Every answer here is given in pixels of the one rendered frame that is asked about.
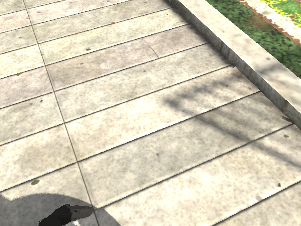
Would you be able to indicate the robot left hand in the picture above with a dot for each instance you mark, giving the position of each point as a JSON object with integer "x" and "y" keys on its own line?
{"x": 65, "y": 214}

